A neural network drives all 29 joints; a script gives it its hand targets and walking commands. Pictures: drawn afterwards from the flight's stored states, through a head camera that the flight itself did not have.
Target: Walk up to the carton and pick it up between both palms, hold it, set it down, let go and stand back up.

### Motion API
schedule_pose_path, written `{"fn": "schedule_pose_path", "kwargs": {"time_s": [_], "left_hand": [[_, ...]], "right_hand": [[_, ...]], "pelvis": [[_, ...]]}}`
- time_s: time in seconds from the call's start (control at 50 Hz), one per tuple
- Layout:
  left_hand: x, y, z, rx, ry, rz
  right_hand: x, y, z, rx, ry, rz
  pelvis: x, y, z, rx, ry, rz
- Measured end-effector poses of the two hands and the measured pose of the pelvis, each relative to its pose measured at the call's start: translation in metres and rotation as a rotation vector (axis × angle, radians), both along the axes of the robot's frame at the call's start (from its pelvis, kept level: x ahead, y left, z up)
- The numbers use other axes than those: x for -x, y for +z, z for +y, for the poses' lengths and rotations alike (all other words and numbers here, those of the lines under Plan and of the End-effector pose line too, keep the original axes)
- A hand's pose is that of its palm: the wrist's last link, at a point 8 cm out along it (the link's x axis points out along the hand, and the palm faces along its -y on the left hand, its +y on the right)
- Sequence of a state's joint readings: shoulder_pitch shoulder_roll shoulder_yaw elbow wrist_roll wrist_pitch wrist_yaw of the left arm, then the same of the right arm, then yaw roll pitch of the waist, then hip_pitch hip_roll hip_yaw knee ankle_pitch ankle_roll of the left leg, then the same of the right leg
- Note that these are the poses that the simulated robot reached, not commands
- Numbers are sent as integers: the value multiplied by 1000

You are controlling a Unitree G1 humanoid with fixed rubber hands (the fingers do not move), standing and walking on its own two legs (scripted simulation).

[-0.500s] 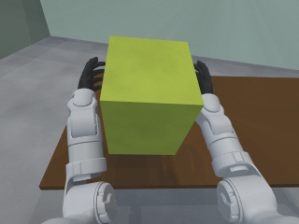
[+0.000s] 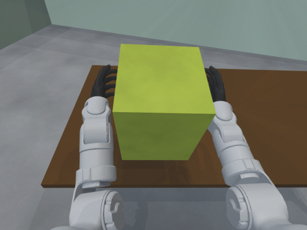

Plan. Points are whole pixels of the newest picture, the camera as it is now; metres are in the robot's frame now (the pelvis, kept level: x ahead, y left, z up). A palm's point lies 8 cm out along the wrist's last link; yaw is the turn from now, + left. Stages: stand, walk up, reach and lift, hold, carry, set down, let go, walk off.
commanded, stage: set down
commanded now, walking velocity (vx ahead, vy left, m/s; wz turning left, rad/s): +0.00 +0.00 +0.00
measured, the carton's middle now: (157, 107) +0.40 +0.01 +0.13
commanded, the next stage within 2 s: none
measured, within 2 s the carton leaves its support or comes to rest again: neither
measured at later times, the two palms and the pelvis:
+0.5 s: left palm (107, 108) +0.37 +0.14 +0.15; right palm (215, 106) +0.39 -0.15 +0.15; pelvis +0.00 -0.01 +0.00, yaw -1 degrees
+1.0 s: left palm (110, 116) +0.38 +0.14 +0.11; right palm (213, 110) +0.40 -0.15 +0.12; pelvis +0.01 -0.01 +0.00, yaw -2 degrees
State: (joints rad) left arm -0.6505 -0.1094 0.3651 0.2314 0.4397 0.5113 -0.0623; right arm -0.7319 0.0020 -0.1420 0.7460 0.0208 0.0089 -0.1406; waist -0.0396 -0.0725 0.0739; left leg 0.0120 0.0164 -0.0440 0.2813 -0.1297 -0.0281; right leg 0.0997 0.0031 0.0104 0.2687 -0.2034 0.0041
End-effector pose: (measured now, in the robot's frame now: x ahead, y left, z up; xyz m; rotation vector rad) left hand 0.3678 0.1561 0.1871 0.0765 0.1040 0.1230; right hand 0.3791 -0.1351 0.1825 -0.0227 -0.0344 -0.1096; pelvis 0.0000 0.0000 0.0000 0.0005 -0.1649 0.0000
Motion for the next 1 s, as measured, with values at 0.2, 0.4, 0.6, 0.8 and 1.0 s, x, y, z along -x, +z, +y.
{"fn": "schedule_pose_path", "kwargs": {"time_s": [0.2, 0.4, 0.6, 0.8, 1.0], "left_hand": [[2, -24, 4, 15, 29, 34], [-4, -33, -7, 13, 19, 59], [-5, -49, -12, 32, 30, 93], [-9, -64, -13, 41, 37, 123], [-12, -76, -16, 43, 50, 144]], "right_hand": [[-6, -17, 5, 19, 25, 28], [-7, -28, -7, 11, 12, 52], [-11, -38, -11, 13, 25, 86], [-17, -49, -12, 7, 34, 118], [-23, -60, -15, 11, 48, 143]], "pelvis": [[-1, 0, -3, 4, 10, 21], [-1, 1, -4, 2, -2, 54], [0, 1, -8, 0, -16, 82], [-2, 1, -10, -2, -20, 115], [-6, 1, -9, -3, -33, 142]]}}
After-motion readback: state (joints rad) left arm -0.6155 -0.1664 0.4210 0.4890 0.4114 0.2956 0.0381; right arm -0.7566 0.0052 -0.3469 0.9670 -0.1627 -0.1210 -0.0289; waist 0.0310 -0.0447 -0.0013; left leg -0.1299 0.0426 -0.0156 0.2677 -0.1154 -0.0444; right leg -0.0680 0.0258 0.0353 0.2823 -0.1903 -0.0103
